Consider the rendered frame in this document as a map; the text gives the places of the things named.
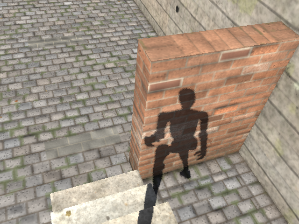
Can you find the stairs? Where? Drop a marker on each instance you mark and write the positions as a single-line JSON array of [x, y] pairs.
[[119, 199]]

